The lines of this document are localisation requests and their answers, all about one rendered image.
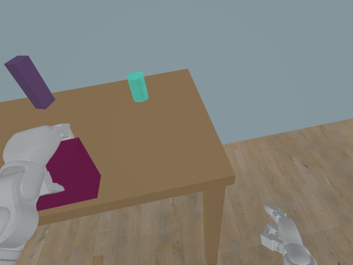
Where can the robot left forearm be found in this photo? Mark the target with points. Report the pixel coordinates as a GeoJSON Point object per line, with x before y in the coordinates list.
{"type": "Point", "coordinates": [20, 183]}

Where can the sponge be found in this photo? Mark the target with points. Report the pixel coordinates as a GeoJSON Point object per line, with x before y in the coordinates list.
{"type": "Point", "coordinates": [71, 167]}

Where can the robot right forearm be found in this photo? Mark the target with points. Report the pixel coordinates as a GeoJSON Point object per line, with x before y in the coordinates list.
{"type": "Point", "coordinates": [297, 254]}

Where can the robot right hand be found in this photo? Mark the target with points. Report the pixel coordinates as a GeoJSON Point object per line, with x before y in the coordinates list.
{"type": "Point", "coordinates": [275, 237]}

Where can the table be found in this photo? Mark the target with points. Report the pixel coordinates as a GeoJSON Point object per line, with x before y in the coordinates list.
{"type": "Point", "coordinates": [147, 151]}

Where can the robot left hand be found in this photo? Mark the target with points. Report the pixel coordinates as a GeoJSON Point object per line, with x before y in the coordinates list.
{"type": "Point", "coordinates": [38, 145]}

